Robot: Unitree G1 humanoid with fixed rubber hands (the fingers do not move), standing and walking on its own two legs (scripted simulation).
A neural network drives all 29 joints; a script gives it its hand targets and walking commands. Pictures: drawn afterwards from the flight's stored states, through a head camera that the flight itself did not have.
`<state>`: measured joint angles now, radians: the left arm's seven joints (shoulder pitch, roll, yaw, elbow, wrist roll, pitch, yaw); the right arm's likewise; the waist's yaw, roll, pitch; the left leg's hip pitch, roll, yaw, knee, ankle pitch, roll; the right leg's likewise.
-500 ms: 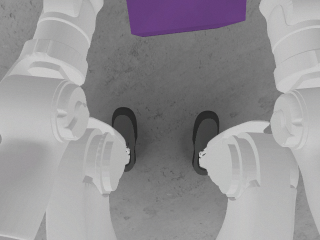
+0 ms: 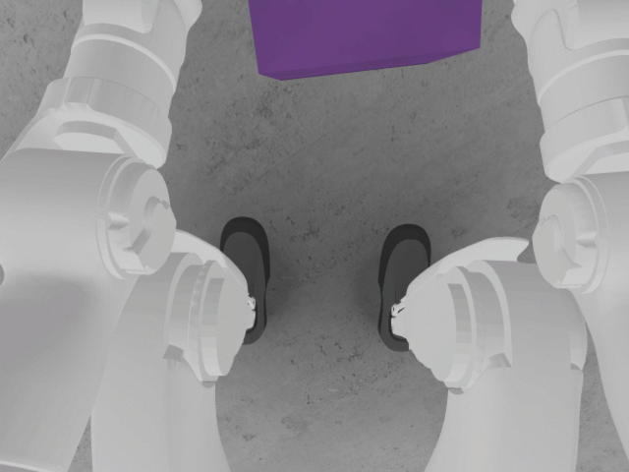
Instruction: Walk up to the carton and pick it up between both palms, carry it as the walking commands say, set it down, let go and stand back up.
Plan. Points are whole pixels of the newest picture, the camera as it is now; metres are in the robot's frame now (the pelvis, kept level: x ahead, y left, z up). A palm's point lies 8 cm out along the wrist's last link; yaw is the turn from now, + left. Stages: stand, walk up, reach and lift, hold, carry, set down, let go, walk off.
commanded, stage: reach and lift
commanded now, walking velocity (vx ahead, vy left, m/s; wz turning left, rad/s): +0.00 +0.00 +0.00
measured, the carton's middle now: out of the picture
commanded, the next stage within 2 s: none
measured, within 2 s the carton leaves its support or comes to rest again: leaves its support in 0.24 s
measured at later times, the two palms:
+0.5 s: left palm out of the picture +0.54 +0.13 -0.14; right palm out of the picture +0.55 -0.15 -0.14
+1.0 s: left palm out of the picture +0.53 +0.13 -0.09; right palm out of the picture +0.55 -0.14 -0.09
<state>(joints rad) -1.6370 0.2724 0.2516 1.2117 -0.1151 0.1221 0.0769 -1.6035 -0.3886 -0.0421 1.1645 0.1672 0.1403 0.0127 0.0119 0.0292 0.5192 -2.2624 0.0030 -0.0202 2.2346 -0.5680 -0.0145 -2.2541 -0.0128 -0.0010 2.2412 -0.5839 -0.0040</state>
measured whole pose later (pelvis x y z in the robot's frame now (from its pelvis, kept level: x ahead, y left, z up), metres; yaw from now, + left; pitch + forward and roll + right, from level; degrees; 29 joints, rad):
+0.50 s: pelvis -0.01 +0.00 +0.00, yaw +0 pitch +27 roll +2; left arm -1.56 0.22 0.24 1.09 -0.15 0.23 0.22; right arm -1.60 -0.35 -0.04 1.13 0.17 0.28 -0.11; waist 0.01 0.02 0.52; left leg -2.14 -0.04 -0.02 2.23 -0.57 -0.04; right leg -2.16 0.02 0.04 2.24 -0.56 0.01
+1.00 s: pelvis -0.02 +0.00 +0.03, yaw +0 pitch +25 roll +3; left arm -1.50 0.12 0.34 0.91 -0.04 0.32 0.40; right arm -1.60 -0.29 -0.04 1.08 0.12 0.37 -0.21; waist 0.01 0.01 0.53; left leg -2.01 -0.04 -0.02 2.16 -0.58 -0.06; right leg -2.04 0.03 0.05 2.18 -0.57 0.01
